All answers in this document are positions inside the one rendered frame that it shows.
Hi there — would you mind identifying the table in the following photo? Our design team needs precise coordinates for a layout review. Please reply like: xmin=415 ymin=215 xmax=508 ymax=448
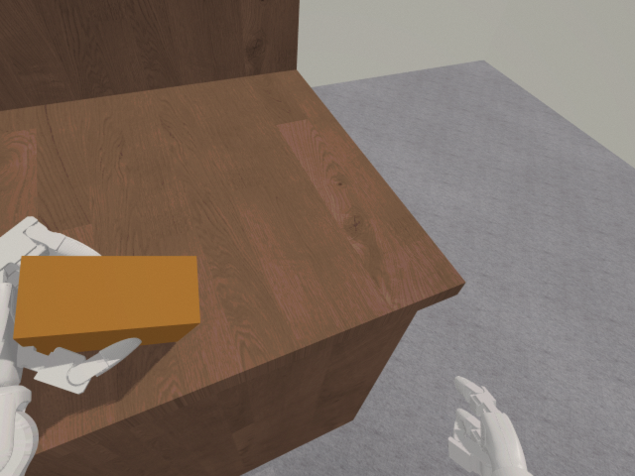
xmin=0 ymin=0 xmax=465 ymax=476

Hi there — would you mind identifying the robot left hand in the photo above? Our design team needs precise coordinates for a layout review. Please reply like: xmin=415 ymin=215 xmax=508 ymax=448
xmin=0 ymin=216 xmax=142 ymax=394

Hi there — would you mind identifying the sponge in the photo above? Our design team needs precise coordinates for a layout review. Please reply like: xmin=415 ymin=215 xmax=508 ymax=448
xmin=13 ymin=256 xmax=200 ymax=355

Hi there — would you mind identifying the robot right hand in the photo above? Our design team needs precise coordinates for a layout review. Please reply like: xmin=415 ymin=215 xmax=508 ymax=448
xmin=448 ymin=376 xmax=528 ymax=476

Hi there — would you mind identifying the left robot forearm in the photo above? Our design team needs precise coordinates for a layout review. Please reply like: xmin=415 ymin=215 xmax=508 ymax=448
xmin=0 ymin=386 xmax=39 ymax=476

